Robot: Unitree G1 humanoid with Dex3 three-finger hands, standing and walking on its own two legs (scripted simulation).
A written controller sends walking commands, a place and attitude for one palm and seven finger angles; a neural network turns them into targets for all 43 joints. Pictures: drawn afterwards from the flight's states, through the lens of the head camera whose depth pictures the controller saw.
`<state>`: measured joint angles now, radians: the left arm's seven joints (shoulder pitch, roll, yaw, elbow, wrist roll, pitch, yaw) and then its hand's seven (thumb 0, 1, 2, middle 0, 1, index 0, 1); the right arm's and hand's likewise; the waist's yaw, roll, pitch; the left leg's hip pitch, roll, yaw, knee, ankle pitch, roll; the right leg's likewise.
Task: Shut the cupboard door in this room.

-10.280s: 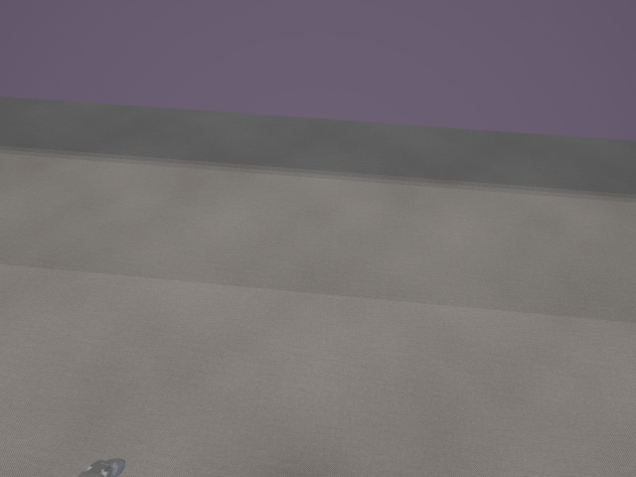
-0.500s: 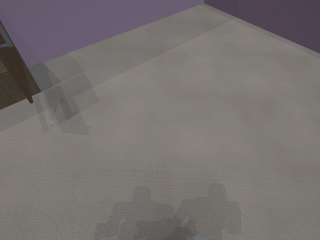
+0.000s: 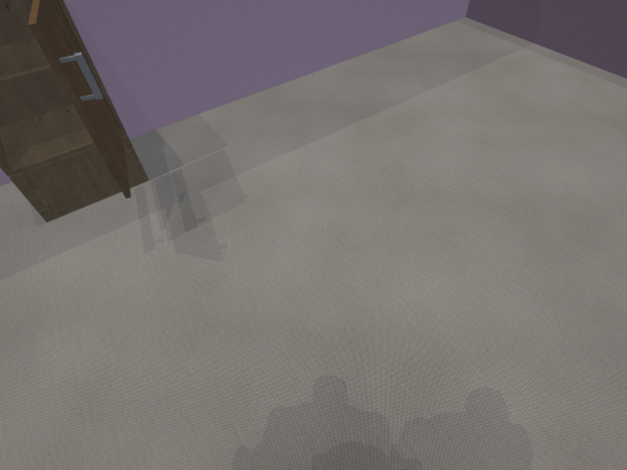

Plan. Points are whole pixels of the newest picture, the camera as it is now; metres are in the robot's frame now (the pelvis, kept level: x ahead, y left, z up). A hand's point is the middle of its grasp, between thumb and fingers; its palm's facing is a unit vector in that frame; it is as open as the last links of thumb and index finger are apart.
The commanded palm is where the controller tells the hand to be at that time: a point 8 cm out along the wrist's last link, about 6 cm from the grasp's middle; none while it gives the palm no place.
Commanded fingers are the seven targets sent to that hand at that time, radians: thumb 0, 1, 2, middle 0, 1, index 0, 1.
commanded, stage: stand and wait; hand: left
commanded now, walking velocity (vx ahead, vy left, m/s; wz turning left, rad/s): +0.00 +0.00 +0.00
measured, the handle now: (82, 78) +1.07 +0.76 -0.05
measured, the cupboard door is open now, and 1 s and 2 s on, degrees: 78 78 78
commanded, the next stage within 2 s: turn or walk to find it in 0.24 s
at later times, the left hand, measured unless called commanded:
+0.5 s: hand out of the picture -0.02 +0.20 -0.18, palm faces +0.08 -0.98 -0.20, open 7.4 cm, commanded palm none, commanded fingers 0.00 0.90 0.90 -0.20 -0.30 -0.20 -0.30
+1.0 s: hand out of the picture -0.01 +0.24 -0.17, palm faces +0.20 -0.96 -0.21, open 7.4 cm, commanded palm none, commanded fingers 0.00 0.90 0.90 -0.20 -0.30 -0.20 -0.30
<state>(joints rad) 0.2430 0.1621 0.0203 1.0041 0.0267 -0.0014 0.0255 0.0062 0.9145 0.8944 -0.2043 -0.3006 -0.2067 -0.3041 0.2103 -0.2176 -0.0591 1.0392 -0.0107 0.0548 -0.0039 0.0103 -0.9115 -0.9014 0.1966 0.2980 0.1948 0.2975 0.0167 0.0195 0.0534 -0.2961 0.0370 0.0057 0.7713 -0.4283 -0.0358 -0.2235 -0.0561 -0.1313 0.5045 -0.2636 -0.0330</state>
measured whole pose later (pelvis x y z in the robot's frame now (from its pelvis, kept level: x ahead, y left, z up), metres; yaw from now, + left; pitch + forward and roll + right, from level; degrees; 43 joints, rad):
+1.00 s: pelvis -0.03 +0.04 +0.00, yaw +11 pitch +0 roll -1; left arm 0.18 0.19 0.03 1.02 0.01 0.04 0.02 0.01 0.91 0.89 -0.20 -0.30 -0.20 -0.30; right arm 0.22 -0.17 -0.04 1.03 -0.02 0.00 -0.02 0.01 -0.92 -0.90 0.20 0.30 0.20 0.30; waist -0.01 0.00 0.04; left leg -0.24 0.00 0.05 0.46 -0.23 0.04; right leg -0.34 -0.06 -0.07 0.83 -0.48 0.05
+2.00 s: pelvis +0.03 +0.09 -0.01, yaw +26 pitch -2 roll +1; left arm 0.23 0.16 0.00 1.10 0.02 -0.01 0.03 0.01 0.94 0.89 -0.20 -0.30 -0.20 -0.30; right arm 0.22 -0.18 -0.03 1.11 -0.01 0.01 -0.02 0.00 -0.93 -0.90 0.20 0.30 0.20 0.30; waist 0.00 0.02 0.01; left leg -0.13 0.05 0.11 0.51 -0.34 -0.02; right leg -0.25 -0.06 -0.12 0.55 -0.27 -0.01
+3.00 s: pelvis +0.02 +0.09 +0.00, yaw +25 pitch -2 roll +0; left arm 0.29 0.15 0.00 1.15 0.01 -0.01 0.04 0.01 0.91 0.89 -0.20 -0.30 -0.20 -0.30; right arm 0.30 -0.14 -0.02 1.16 -0.01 -0.02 -0.03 0.01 -0.91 -0.90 0.20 0.30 0.20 0.30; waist 0.01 0.00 0.04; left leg -0.07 0.05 0.13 0.39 -0.27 -0.01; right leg -0.20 -0.04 -0.10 0.42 -0.18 -0.01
